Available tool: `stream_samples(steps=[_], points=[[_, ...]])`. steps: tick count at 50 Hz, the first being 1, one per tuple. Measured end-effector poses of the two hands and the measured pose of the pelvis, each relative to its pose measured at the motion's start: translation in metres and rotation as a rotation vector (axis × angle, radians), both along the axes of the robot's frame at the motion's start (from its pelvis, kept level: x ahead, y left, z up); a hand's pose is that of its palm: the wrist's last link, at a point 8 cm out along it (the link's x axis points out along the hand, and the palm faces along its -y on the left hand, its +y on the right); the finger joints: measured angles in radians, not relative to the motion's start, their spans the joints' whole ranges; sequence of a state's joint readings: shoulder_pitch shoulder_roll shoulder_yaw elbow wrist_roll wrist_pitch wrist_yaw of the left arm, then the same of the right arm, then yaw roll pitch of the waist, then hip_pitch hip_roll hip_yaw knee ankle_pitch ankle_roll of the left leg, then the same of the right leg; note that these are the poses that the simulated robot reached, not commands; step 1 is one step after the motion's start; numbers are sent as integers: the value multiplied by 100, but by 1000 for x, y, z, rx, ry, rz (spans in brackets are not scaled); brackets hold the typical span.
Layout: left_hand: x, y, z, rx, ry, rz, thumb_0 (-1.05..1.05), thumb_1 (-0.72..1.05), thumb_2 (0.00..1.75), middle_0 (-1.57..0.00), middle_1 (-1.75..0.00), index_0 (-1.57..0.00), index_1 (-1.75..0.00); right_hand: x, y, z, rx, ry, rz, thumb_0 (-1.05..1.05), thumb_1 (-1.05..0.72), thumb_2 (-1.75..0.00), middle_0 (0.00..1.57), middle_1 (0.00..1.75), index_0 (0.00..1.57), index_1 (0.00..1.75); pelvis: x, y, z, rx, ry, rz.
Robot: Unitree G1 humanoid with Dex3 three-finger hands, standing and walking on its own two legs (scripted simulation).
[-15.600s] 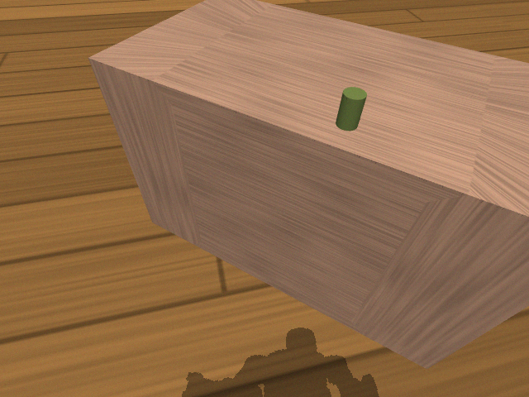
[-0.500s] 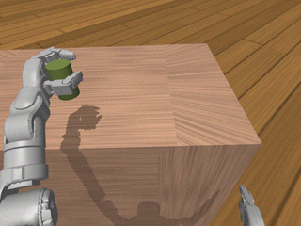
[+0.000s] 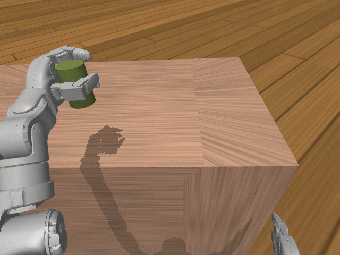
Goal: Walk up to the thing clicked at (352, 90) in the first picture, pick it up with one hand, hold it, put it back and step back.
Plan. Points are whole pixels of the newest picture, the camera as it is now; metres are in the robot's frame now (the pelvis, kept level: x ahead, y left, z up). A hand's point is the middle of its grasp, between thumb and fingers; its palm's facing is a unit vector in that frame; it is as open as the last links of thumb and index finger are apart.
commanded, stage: lift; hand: left
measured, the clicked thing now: (76, 84) +0.37 +0.18 +0.28
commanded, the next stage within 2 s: hold in 0.24 s
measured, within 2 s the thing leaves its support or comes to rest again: neither
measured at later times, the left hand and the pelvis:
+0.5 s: hand (70, 71) +0.35 +0.17 +0.32, palm faces +0.09 -1.00 +0.01, open 7.4 cm; pelvis +0.00 +0.00 +0.00, yaw +0 degrees
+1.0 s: hand (67, 68) +0.33 +0.17 +0.33, palm faces +0.07 -1.00 +0.00, open 7.4 cm; pelvis -0.01 +0.01 +0.00, yaw +0 degrees
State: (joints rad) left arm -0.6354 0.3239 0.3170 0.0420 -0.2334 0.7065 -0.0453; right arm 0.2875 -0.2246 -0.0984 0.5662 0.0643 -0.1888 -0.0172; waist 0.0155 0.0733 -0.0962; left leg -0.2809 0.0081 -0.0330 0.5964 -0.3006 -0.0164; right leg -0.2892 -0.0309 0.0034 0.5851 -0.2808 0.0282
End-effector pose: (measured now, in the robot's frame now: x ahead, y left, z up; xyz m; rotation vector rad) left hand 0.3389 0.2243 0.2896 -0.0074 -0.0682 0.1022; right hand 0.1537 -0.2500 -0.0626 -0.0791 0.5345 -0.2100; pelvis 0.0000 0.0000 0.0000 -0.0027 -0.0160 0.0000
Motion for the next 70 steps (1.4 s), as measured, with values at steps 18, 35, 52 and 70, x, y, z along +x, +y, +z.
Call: stream_samples(steps=[18,35,52,70], points=[[-14,0,17,7,-9,-1,1,-7,117,-96,-111,-84,-111,3,4,-5,21,-3,8,-1,55,-5,5,5,5,5,-2,2,0,0,-5,2],[-25,1,33,9,-23,-15,1,-7,117,-96,-112,-84,-112,5,9,-4,33,-28,24,-1,55,-5,5,5,5,5,-5,5,-1,-1,-9,2],[-38,-5,38,15,-25,-30,1,-7,117,-96,-112,-84,-112,1,10,-8,50,-31,25,-1,55,-5,5,5,5,5,-8,5,-3,0,-10,-2],[-37,-5,41,12,-24,-19,1,-7,117,-96,-112,-83,-112,0,0,-9,38,-36,3,-1,54,-5,5,5,5,5,-10,2,-4,4,-5,4]])
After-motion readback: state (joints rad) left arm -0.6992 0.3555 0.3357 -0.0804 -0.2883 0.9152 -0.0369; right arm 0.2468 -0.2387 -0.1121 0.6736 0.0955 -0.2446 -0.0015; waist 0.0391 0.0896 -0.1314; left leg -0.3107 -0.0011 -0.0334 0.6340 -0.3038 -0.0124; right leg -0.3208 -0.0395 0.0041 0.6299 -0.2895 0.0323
